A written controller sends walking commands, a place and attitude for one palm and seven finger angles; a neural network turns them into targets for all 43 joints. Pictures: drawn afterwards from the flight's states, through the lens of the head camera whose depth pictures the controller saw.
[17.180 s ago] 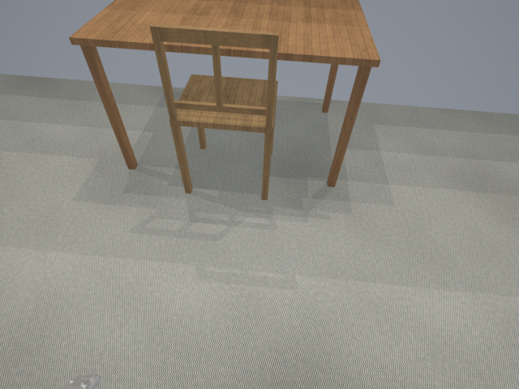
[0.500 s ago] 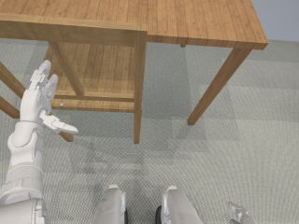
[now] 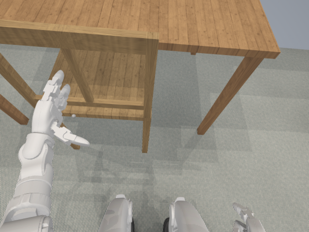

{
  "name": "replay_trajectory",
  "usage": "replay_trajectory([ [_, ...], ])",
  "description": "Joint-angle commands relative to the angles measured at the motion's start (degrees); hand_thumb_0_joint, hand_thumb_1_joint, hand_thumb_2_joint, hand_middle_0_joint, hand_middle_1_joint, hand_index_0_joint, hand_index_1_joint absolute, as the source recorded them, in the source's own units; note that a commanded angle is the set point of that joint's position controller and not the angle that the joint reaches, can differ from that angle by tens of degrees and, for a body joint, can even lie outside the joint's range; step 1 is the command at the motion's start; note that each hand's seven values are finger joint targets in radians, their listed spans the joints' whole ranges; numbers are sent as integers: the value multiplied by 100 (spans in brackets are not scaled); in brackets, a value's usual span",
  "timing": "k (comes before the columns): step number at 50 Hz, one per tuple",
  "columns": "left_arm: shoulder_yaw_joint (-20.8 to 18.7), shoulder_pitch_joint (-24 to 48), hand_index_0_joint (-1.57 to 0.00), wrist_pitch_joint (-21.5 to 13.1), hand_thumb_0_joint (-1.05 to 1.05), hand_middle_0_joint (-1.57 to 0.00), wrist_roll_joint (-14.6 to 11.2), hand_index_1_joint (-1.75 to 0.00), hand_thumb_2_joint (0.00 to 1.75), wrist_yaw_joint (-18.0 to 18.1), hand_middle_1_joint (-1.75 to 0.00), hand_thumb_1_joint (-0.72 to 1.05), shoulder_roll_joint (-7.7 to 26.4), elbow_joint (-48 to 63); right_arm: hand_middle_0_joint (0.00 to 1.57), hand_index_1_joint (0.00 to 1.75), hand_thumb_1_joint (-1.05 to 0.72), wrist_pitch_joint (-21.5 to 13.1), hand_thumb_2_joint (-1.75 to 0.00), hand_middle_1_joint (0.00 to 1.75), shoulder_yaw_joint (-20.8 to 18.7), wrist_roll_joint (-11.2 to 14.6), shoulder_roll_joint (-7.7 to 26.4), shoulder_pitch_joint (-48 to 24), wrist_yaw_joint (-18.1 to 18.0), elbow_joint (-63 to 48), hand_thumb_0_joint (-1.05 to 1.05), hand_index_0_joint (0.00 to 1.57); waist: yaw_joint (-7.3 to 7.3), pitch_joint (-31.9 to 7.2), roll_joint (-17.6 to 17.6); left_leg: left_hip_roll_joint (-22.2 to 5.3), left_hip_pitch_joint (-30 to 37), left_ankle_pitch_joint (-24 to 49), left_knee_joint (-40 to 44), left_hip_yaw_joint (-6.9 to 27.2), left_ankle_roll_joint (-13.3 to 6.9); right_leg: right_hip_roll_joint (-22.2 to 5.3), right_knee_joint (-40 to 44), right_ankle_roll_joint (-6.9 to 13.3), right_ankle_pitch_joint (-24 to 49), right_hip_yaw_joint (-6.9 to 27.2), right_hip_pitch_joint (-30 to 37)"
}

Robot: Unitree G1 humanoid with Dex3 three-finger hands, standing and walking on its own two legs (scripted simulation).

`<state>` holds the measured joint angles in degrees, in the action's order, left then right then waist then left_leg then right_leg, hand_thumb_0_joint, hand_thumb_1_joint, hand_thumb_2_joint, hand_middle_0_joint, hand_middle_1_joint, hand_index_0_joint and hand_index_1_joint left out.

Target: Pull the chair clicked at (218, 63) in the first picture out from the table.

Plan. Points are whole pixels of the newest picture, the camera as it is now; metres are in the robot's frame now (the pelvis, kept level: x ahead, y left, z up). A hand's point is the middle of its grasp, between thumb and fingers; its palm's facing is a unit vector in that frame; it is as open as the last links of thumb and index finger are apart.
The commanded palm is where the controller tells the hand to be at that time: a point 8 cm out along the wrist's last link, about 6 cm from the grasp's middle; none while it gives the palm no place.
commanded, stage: push the fingers through the gap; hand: left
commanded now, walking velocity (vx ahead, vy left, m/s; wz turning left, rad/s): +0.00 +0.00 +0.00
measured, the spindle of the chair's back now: (80, 78) +0.53 +0.22 +0.01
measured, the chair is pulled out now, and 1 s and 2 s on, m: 0.00 0.00 0.00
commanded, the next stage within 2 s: hook a spindle and tug to test in 1.68 s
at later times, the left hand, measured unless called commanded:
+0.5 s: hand (74, 102) +0.43 +0.21 +0.02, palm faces -0.03 -1.00 -0.03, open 17.0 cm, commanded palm +0.42 +0.26 +0.02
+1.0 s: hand (80, 87) +0.48 +0.21 +0.02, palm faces -0.03 -1.00 -0.03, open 17.0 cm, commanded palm +0.47 +0.25 +0.02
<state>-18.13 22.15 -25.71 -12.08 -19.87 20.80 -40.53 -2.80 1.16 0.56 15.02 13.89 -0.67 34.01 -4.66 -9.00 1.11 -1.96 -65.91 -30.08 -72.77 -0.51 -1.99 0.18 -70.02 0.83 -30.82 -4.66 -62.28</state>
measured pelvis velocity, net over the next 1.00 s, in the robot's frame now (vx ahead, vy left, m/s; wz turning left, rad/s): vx -0.01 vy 0.00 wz -0.02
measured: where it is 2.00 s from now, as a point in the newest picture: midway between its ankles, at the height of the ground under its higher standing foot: outside the picture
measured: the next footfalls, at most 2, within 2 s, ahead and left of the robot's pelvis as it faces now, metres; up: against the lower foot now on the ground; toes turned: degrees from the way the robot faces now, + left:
none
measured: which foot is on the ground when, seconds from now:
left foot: down 0.00-1.00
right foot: down 0.00-1.00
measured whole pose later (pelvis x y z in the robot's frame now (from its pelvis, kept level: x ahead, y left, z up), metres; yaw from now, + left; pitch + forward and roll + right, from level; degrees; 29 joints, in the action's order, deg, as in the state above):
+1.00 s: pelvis -0.01 +0.00 -0.02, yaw -1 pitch +27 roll -4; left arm -24.1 44.1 -25.5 -7.4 -19.1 29.3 -59.4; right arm 1.1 2.4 -0.9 15.4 16.7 -0.4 35.9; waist -9.2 -8.0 1.8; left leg -2.7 -73.8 -30.7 -77.0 0.1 -2.2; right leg 0.9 -73.3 0.8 -31.0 -5.1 -69.8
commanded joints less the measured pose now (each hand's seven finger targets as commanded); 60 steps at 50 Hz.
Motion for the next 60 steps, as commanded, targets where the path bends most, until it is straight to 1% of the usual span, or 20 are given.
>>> replay_trajectory([
  [1,-533,1798,-6,-366,0,-6,-66,-8,30,60,-8,-50,1467,786,20,30,-90,-123,-90,30,-359,15,996,466,-123,-479,0,20,-36,-2045,289,92,1644,1353,824,373,40,113,875,83,1103,321,799],
  [2,-641,1803,-6,-419,0,-6,-48,-8,30,45,-8,-50,1604,917,20,30,-90,-125,-90,30,-352,0,995,471,-127,-516,0,20,41,-2311,431,98,1763,1481,825,371,55,109,835,98,1201,338,909],
  [6,-295,1857,-6,-536,0,-6,-131,-8,30,-80,-8,-50,1279,1366,20,30,-90,-192,-90,30,-384,-4,956,481,-113,-494,0,20,-44,-2741,786,47,2468,2115,810,464,96,124,783,113,1563,273,776],
  [10,-200,2253,-6,-363,0,-6,-77,-8,30,-125,-8,-50,1235,661,20,30,-90,-173,-90,30,-378,21,1020,535,-153,-306,0,20,-200,-2236,441,39,2045,1547,790,500,83,115,838,86,1134,252,476],
  [11,-242,2380,-6,-356,0,-6,-79,-8,30,-111,-8,-50,1296,602,20,30,-90,-183,-90,30,-367,20,1034,557,-171,-298,0,20,-196,-2194,521,46,2028,1518,779,508,70,114,829,100,1085,254,384],
  [13,-224,2610,-6,-360,0,-6,-57,-8,30,-98,-8,-50,1299,679,20,30,-90,-186,-90,30,-370,-4,1026,575,-166,-281,0,20,-153,-2474,718,57,2242,1675,780,523,92,89,802,110,1154,245,405],
  [16,-621,2503,-6,-379,0,-6,-15,-8,30,-29,-8,-50,1750,488,20,30,-90,-149,-90,30,-362,-27,1048,661,-162,-273,0,20,-63,-2644,525,61,2063,1824,720,480,68,114,769,109,1335,285,701],
  [19,-585,2507,-6,-378,0,-6,26,-8,30,-20,-8,-50,1704,429,20,30,-90,-97,-90,30,-351,-28,1011,675,-122,-298,0,20,-65,-2686,622,60,2062,1959,707,435,77,114,761,97,1499,305,771],
  [24,-530,2841,-6,-353,0,-6,68,-8,30,-33,-8,-50,1689,168,20,30,-90,-23,-90,30,-345,-27,1037,737,-93,-292,0,20,-182,-2504,583,44,1906,1754,699,442,58,127,773,81,1336,300,606],
  [27,-658,2867,-6,-415,0,-6,64,-8,30,-35,-8,-50,1820,215,20,30,-90,-1,-90,30,-359,-46,1061,814,-87,-270,0,20,-144,-2756,637,37,2125,1990,689,474,63,136,745,94,1472,291,623],
  [31,-571,3289,-6,-409,0,-6,123,-8,30,-14,-8,-50,1792,-181,20,30,-90,52,-90,30,-342,-52,1081,890,-91,-168,0,20,-302,-2435,565,15,1952,1737,669,534,55,148,728,88,1205,250,308],
  [36,-572,3920,-6,-515,0,-6,240,-8,30,44,-8,-50,1929,-253,20,30,-90,94,-90,30,-329,-104,1092,958,-99,-128,0,20,-337,-2739,853,22,2153,1798,608,595,64,143,643,111,1135,239,129],
  [41,-763,3933,-6,-455,0,-6,316,-8,30,72,-8,-50,2190,-628,20,30,-90,201,-90,30,-294,-123,1106,1044,-90,-130,0,20,-323,-2846,846,27,2017,1992,523,565,51,154,594,108,1324,255,254],
  [45,-763,4190,-6,-353,0,-6,368,-8,30,78,-8,-50,2273,-857,20,30,-90,292,-90,30,-273,-123,1122,1088,-80,-131,0,20,-443,-2695,644,10,1737,1812,452,533,13,164,631,70,1279,277,266],
  [49,-804,4293,-6,-406,0,-6,379,-8,30,72,-8,-50,2311,-626,20,30,-90,331,-90,30,-286,-149,1112,1140,-56,-158,0,20,-412,-3126,901,-11,2143,2220,443,601,46,169,561,84,1499,239,236],
  [51,-688,4484,-6,-382,0,-6,408,-8,30,79,-8,-50,2232,-713,20,30,-90,359,-90,30,-274,-151,1110,1179,-42,-110,0,20,-507,-2989,1043,-34,2191,2240,422,641,50,174,525,92,1435,213,-21],
  [54,-795,4552,-6,-285,0,-6,453,-8,30,120,-8,-50,2372,-983,20,30,-90,412,-90,30,-262,-156,1138,1239,-44,-80,0,20,-535,-2802,841,-33,1948,2044,414,627,39,182,579,76,1341,211,19],
  [56,-777,4876,-6,-311,0,-6,475,-8,30,146,-8,-50,2407,-904,20,30,-90,418,-90,30,-253,-170,1138,1267,-55,-55,0,20,-620,-2894,847,-30,1950,2078,352,637,4,188,542,73,1372,229,-21],
  [57,-849,4831,-6,-320,0,-6,500,-8,30,156,-8,-50,2512,-916,20,30,-90,430,-90,30,-246,-174,1138,1270,-55,-79,0,20,-553,-2970,993,-28,1983,2095,349,615,22,190,555,79,1371,242,4],
  [60,-842,4997,-6,-314,0,-6,545,-8,30,154,-8,-50,2576,-1029,20,30,-90,448,-90,30,-224,-195,1128,1301,-48,-44,0,20,-622,-2961,972,-35,1901,2139,306,628,16,204,533,77,1419,230,37],
])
